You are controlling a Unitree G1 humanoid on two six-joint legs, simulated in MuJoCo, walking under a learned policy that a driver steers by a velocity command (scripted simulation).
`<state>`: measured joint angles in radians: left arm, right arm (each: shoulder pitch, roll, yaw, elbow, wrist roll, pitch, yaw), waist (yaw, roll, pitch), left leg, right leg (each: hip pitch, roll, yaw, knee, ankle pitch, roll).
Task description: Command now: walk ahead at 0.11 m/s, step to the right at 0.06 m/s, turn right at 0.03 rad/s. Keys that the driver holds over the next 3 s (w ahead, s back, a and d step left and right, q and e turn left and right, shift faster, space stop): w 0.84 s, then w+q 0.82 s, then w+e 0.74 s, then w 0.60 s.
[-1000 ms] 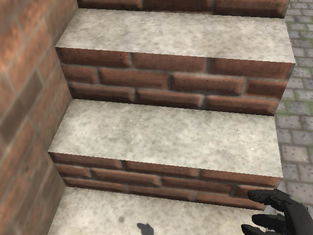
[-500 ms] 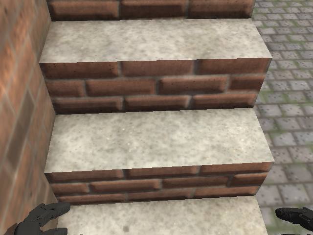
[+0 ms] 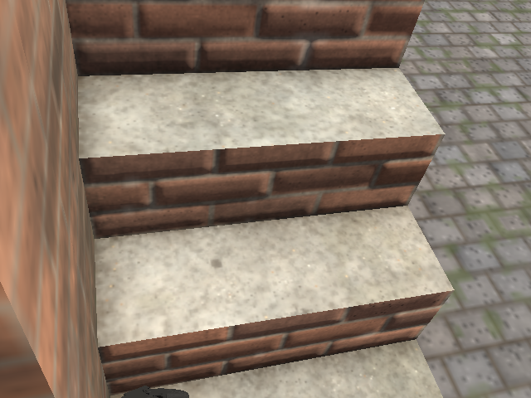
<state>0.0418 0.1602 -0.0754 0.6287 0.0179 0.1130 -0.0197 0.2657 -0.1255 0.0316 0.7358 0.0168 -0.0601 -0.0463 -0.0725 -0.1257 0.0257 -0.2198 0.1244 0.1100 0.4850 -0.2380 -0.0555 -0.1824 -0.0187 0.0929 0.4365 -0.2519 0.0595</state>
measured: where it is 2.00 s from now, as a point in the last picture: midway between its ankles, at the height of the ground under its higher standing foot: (292, 384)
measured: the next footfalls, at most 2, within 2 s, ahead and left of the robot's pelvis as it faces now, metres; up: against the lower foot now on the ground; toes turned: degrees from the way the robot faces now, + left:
left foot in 0.40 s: -0.07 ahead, -0.04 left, +0.00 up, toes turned +3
right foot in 0.76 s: +0.08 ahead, -0.35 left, +0.00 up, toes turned -2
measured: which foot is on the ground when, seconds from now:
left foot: down 0.00-0.14, up 0.16-0.38, down 0.40-0.76, up 0.78-1.00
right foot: down 0.00-0.40, up 0.42-0.74, down 0.76-1.00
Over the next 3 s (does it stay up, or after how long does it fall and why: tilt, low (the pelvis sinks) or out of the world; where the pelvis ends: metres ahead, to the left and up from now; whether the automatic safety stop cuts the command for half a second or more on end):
stays up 0.70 0.02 0.60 its command is cut before an obstacle from the start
